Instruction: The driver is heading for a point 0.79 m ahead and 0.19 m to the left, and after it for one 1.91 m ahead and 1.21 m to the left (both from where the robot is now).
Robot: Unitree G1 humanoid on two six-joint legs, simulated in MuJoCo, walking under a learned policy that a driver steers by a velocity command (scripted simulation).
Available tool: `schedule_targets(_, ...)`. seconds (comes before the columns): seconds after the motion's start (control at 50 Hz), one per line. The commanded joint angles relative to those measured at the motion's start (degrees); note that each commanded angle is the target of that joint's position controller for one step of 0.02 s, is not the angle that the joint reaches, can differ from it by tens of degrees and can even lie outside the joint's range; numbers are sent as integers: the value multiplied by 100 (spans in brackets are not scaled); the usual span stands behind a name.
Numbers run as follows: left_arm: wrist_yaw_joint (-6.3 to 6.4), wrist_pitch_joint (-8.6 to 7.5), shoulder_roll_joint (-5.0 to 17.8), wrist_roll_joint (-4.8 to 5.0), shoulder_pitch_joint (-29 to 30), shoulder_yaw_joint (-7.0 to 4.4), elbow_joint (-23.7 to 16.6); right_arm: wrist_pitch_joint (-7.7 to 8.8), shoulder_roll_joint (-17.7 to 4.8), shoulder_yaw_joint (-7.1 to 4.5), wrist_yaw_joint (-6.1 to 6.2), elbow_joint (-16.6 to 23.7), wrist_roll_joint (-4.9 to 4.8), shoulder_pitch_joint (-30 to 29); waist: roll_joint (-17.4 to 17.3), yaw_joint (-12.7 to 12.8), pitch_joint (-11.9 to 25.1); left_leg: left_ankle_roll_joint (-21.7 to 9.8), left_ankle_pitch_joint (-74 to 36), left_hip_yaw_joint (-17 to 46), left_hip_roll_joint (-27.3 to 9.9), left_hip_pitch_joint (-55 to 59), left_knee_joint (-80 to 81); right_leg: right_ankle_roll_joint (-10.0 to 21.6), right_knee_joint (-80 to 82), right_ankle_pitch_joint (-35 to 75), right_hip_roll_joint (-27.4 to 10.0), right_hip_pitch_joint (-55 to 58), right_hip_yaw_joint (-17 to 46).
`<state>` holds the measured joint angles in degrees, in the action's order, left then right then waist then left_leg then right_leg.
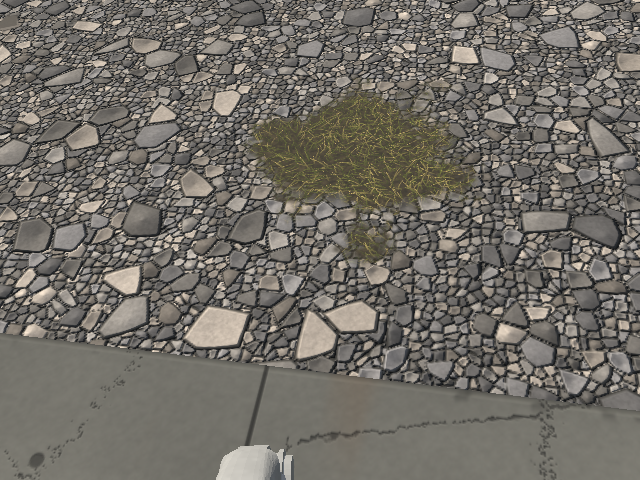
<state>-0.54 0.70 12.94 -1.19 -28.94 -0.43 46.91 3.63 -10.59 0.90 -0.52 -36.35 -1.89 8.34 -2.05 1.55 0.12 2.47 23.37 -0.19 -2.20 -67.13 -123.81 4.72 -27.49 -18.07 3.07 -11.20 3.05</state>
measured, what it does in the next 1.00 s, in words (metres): climbs, turning left: left foot 0.17 m higher, then right foot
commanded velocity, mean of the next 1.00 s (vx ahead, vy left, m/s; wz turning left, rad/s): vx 0.38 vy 0.00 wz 0.43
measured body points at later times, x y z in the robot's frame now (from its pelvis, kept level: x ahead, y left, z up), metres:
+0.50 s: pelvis +0.30 +0.05 +0.17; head +0.30 +0.07 +0.62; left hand +0.50 +0.29 +0.12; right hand +0.37 -0.18 +0.04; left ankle +0.25 +0.11 -0.57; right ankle +0.44 -0.10 -0.45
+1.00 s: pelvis +0.51 +0.05 +0.17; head +0.54 +0.06 +0.62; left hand +0.47 +0.34 +0.06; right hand +0.79 -0.11 +0.08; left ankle +0.48 +0.19 -0.50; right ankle +0.60 -0.02 -0.57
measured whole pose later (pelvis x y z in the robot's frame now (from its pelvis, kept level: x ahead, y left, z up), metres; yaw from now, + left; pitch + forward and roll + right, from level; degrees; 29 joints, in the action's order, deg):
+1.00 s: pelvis +0.51 +0.05 +0.17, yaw +32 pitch +2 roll -1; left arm 1.6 -2.8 14.9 -0.5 -11.8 -2.6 42.7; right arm -1.6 -17.3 -3.6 1.1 -35.1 -0.9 11.7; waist -1.1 1.7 -2.1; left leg 3.5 18.8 1.3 -4.2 -35.6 -60.2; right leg 3.1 -20.9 -7.4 -0.3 -15.5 -8.4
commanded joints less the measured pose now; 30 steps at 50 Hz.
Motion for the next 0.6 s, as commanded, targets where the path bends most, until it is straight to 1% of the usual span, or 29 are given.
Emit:
schedule_targets(0.02,9,-16,304,-4,-149,24,220,40,414,322,41,789,-113,-666,597,-31,-1054,-245,-29,449,178,-2228,-1176,637,1304,113,-1721,-175,993)
schedule_targets(0.04,25,15,269,60,48,72,241,75,452,432,-17,1148,-34,-1097,432,-116,-1094,-279,-552,257,90,-1843,360,358,1427,-88,-1352,-799,426)
schedule_targets(0.06,106,-20,158,51,32,126,307,88,364,453,-58,1310,38,-1425,583,-37,-894,-221,-1069,-219,99,-1058,1395,344,1782,113,-1119,-1319,168)
schedule_targets(0.08,221,-109,276,150,-120,117,386,58,226,486,-101,1506,95,-1698,748,-29,-560,-199,-1284,-976,-12,483,2427,590,2773,626,-1260,-2110,90)
schedule_targets(0.1,275,-171,421,270,-571,80,623,51,224,473,-79,1637,158,-1858,859,71,-164,-239,-1406,-1303,-53,1517,2921,667,3120,1097,-1301,-1887,62)
schedule_targets(0.12,278,-258,663,377,-373,51,695,61,154,437,-32,1604,163,-1588,1015,-180,408,-466,-1445,-1528,-40,2770,3858,670,3295,2715,-1326,-1327,-164)
schedule_targets(0.14,291,-263,976,371,-423,-1,721,80,27,377,-22,1477,121,-1261,1271,-386,913,-600,-1274,-1724,296,3363,4164,687,2710,6145,-1369,-358,-432)
schedule_targets(0.16,366,-199,1381,340,-409,-81,669,80,-257,268,-107,1361,84,-876,1594,-662,1158,-699,-430,-1784,591,3224,4642,609,1917,9287,-1507,993,-606)
schedule_targets(0.18,423,-94,1589,169,-252,-136,670,22,-560,144,-199,1227,58,-386,1926,-944,1287,-837,145,-1646,783,3065,5174,545,1136,11100,-1743,2072,-585)
schedule_targets(0.2,438,2,1668,57,42,-180,705,-53,-792,26,-269,985,26,344,1994,-1249,1445,-1034,343,-1136,798,3216,6136,487,122,11586,-1955,2857,-582)
schedule_targets(0.22,497,-16,1721,-65,176,-249,547,-102,-1233,-148,-398,681,104,1158,1686,-1484,1917,-1227,145,117,779,4457,6888,571,-1163,11326,-1915,2464,-468)
schedule_targets(0.24,354,-223,902,-121,65,-123,87,-69,-1817,-328,-461,319,328,1659,-968,-1083,2467,-2160,636,3312,-348,6437,8455,379,-3465,6802,-743,-36,-55)
schedule_targets(0.26,-3,-512,643,-330,603,-85,3,-180,-1764,-364,-174,218,360,1639,-1984,-1124,2687,-2794,997,6538,-1213,7164,10736,138,-6492,1005,675,-1857,654)
schedule_targets(0.28,-337,-729,520,-58,695,-196,-168,-140,-1081,-201,-17,-104,283,1492,-905,-693,1904,-2404,961,6395,-1584,6568,10963,196,-8240,545,374,-2991,1300)
schedule_targets(0.3,-411,-785,323,89,1687,-61,-789,-67,-615,-82,-44,-422,182,1630,-72,-601,641,-2065,699,5329,-1325,5638,10539,366,-8680,301,181,-3701,948)
schedule_targets(0.32,-410,-766,12,120,2167,50,-1138,-10,-293,-7,-118,-732,204,1472,441,-234,-354,-1836,70,3901,-967,4811,10253,469,-8704,96,-75,-4224,607)
schedule_targets(0.34,-368,-713,-346,81,1844,237,-1180,13,65,70,-179,-823,274,1163,527,153,-333,-1492,-394,2577,-486,4345,10062,496,-8412,465,-372,-4055,523)
schedule_targets(0.36,-342,-625,-396,102,1488,313,-1153,0,174,73,-237,-922,264,1006,417,426,-412,-1365,-697,1821,-150,4064,10010,467,-8548,349,-407,-3978,366)
schedule_targets(0.38,-272,-592,-149,144,1244,304,-1154,18,-81,-14,-236,-717,210,546,444,629,-525,-1467,-1060,1424,-22,3793,10268,267,-7486,533,-612,-3885,244)
schedule_targets(0.4,-215,-589,137,110,1379,254,-1216,79,-147,-20,-235,-634,167,343,450,701,-437,-1468,-1279,1236,124,3571,10516,161,-6550,688,-697,-3532,142)
schedule_targets(0.42,-150,-585,283,30,1578,225,-1300,179,-326,-53,-248,-630,165,360,370,664,-376,-1485,-1786,1020,230,3350,10741,69,-5847,1048,-705,-3219,-123)
schedule_targets(0.44,-57,-587,331,-124,1882,223,-1433,263,-539,-129,-214,-685,112,574,259,486,-312,-1507,-2029,998,294,3378,10941,-80,-5083,1476,-693,-3035,-339)
schedule_targets(0.46,22,-604,313,-163,2169,220,-1539,284,-684,-171,-153,-755,100,874,53,275,-231,-1502,-2333,1013,270,3638,11056,-224,-4452,1738,-640,-2919,-513)
schedule_targets(0.48,71,-637,257,-143,2501,231,-1625,276,-761,-215,-71,-813,70,1154,-119,69,-130,-1485,-2420,1030,241,3904,11143,-346,-3739,1991,-594,-2740,-582)
schedule_targets(0.5,97,-656,182,-56,2815,234,-1726,254,-820,-244,-18,-849,43,1434,-189,-134,-53,-1421,-2399,1061,219,4252,11205,-428,-2910,2124,-514,-2575,-554)
schedule_targets(0.52,84,-668,124,60,3159,233,-1799,230,-885,-281,30,-857,24,1692,-230,-344,-31,-1400,-2320,1197,128,4677,11258,-524,-2083,2108,-391,-2503,-533)
schedule_targets(0.54,52,-668,123,158,3431,208,-1840,176,-926,-303,66,-858,38,1817,-347,-481,-109,-1383,-2470,1327,26,5121,11182,-618,-1388,2063,-265,-2542,-522)
schedule_targets(0.56,5,-666,198,197,3627,157,-1877,104,-993,-333,90,-846,47,1863,-411,-563,-167,-1368,-2606,1482,-78,5469,11047,-700,-831,1922,-160,-2526,-485)
schedule_targets(0.6,-38,-683,401,188,3611,21,-1826,-53,-1197,-429,137,-833,-1,1903,-594,-570,12,-1261,-3032,1830,-322,6096,10614,-715,-157,2007,-46,-2176,-287)
Next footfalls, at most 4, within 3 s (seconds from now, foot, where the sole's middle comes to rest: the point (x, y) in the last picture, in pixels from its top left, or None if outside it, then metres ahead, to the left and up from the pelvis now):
0.22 left None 0.29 0.11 -0.61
0.70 right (368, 377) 0.64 0.00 -0.61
1.22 left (240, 431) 0.53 0.24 -0.61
1.66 right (290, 299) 0.83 0.17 -0.61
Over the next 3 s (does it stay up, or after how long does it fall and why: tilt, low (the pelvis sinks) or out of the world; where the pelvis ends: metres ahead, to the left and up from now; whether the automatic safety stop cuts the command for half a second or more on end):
stays up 0.70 0.23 0.16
